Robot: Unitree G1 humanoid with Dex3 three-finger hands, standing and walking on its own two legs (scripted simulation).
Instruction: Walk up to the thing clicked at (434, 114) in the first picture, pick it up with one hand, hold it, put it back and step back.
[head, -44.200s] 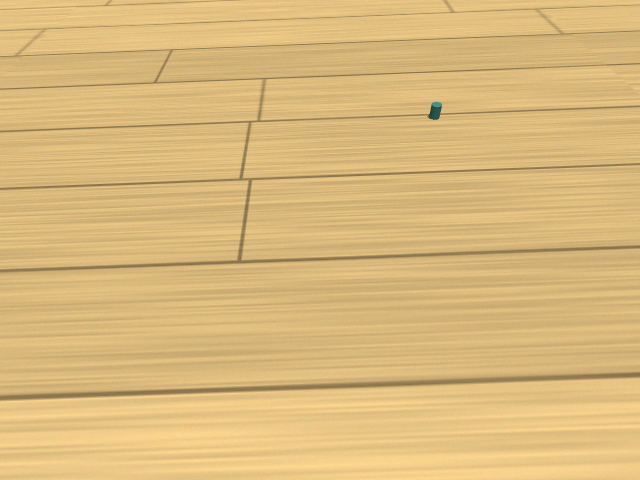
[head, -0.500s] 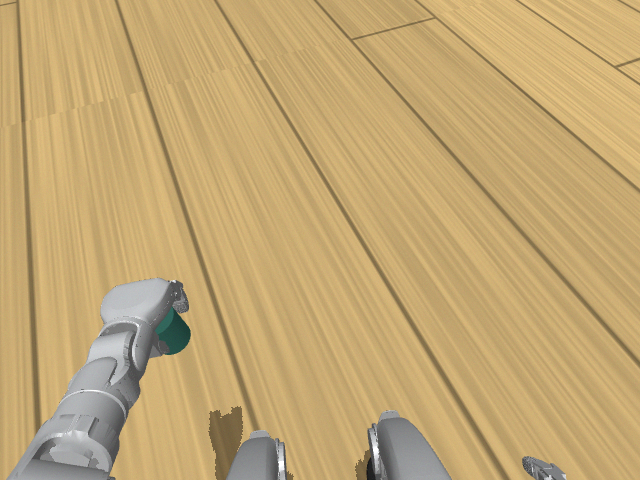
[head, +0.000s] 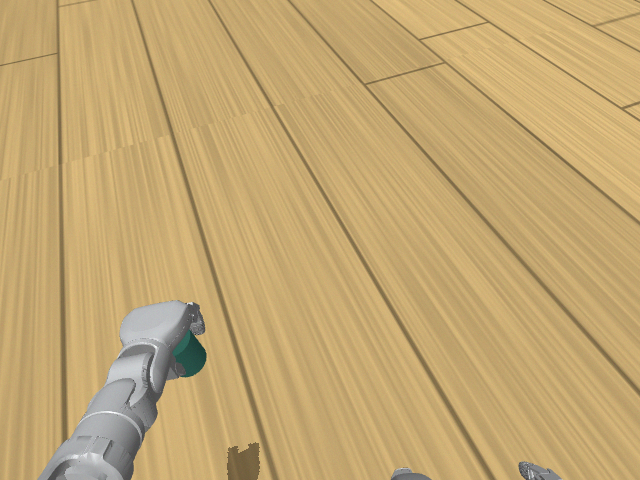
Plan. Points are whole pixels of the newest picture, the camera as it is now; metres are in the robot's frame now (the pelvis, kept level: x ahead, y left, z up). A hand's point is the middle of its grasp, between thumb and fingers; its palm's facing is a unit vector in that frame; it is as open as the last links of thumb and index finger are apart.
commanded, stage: hold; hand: left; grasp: from above
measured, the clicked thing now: (180, 350) +0.35 +0.23 -0.12
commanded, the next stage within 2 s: crouch in 1.84 s
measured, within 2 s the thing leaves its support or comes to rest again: neither
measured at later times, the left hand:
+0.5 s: hand (161, 340) +0.33 +0.22 -0.03, palm faces -0.46 -0.05 -0.89, open 8.0 cm
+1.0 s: hand (163, 348) +0.31 +0.21 -0.01, palm faces -0.45 -0.05 -0.89, open 8.0 cm
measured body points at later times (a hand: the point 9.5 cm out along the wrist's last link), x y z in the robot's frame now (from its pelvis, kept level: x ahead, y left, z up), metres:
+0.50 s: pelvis +0.02 +0.00 +0.02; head +0.04 -0.01 +0.47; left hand +0.35 +0.22 +0.02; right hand +0.13 -0.27 -0.10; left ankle +0.01 +0.12 -0.70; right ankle +0.03 -0.14 -0.70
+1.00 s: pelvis +0.01 -0.01 +0.03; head +0.02 -0.03 +0.48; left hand +0.33 +0.21 +0.04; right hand +0.14 -0.27 -0.09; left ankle +0.01 +0.12 -0.70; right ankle +0.03 -0.14 -0.70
